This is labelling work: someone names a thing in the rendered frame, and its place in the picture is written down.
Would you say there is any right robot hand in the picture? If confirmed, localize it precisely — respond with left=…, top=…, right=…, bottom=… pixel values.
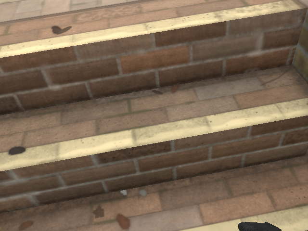
left=238, top=221, right=282, bottom=231

